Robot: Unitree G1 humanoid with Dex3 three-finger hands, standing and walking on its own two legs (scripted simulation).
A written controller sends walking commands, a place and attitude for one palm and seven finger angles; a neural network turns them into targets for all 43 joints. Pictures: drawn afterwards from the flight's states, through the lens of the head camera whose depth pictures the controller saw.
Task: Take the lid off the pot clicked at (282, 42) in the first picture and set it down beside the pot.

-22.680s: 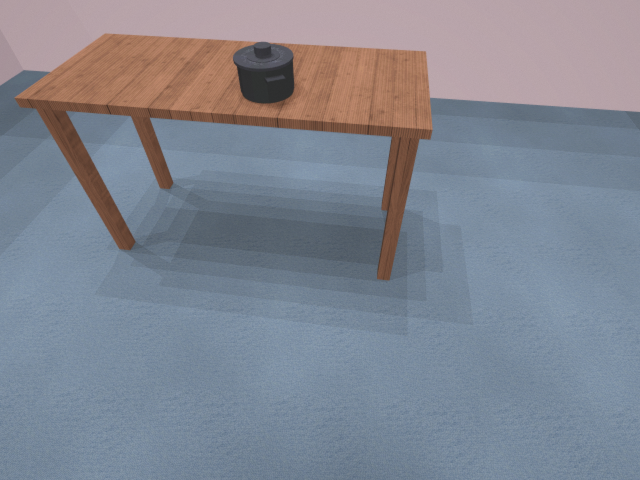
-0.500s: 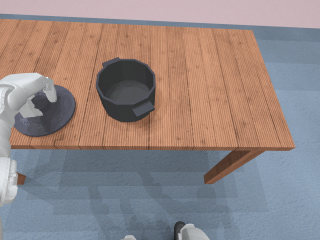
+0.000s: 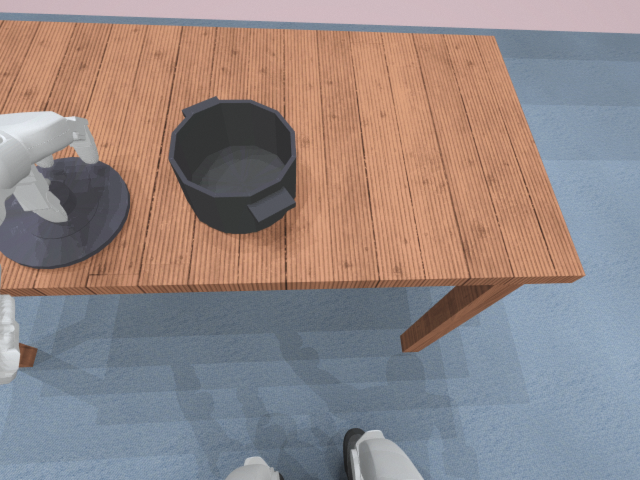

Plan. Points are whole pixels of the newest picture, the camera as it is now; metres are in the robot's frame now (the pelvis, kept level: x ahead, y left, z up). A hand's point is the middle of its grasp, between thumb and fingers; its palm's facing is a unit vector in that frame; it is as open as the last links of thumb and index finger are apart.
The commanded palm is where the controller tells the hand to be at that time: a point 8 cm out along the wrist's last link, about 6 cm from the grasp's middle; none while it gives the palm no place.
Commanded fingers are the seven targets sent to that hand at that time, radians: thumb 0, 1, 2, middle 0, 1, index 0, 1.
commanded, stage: open the fingers wide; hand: left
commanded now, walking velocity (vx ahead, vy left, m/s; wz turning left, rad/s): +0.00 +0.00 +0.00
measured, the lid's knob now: (53, 200) +0.48 +0.32 +0.00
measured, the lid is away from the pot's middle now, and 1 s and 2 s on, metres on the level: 0.24 0.24 0.24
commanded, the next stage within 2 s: raise the empty hand in 0.20 s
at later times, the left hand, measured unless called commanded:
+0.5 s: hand (28, 165) +0.48 +0.31 +0.06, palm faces -0.46 -0.08 -0.88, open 11.0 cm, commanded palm +0.51 +0.30 +0.12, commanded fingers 0.00 0.11 0.40 -0.28 -0.99 -0.28 -0.99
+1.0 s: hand out of the picture +0.48 +0.32 +0.11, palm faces -0.44 -0.07 -0.90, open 10.9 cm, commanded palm +0.50 +0.31 +0.17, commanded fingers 0.00 0.11 0.40 -0.28 -0.99 -0.28 -0.99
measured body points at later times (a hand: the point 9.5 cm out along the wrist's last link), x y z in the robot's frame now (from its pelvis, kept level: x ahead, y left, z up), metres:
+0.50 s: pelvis +0.02 +0.01 +0.01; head +0.13 +0.02 +0.44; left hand +0.50 +0.32 +0.11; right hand +0.01 -0.27 -0.11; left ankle -0.04 +0.08 -0.70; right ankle +0.04 -0.15 -0.70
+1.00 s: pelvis +0.02 +0.01 +0.02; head +0.11 +0.02 +0.46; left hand +0.49 +0.32 +0.16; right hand +0.04 -0.26 -0.11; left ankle -0.04 +0.08 -0.70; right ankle +0.04 -0.15 -0.70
